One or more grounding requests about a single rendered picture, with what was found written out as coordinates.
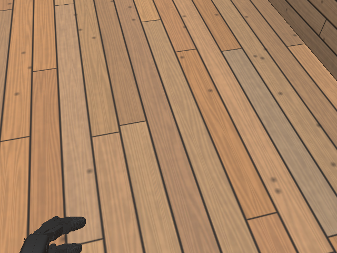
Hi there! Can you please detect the robot left hand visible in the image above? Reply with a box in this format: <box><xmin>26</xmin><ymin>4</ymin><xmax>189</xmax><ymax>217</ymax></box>
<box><xmin>19</xmin><ymin>216</ymin><xmax>86</xmax><ymax>253</ymax></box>

